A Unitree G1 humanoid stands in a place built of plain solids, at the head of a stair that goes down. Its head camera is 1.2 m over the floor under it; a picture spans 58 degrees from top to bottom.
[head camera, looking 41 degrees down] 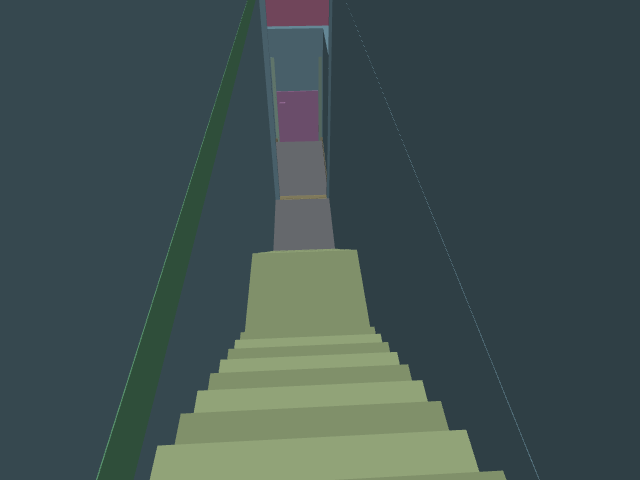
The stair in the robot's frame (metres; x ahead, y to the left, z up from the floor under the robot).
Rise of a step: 0.20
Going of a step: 0.22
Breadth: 1.24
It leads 3 degrees to the left of straight ahead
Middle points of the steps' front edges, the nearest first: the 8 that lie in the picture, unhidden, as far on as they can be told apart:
0.73 0.02 -0.40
0.95 0.03 -0.60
1.18 0.05 -0.80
1.40 0.06 -1.00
1.62 0.07 -1.20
1.84 0.08 -1.40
2.07 0.09 -1.60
2.29 0.10 -1.80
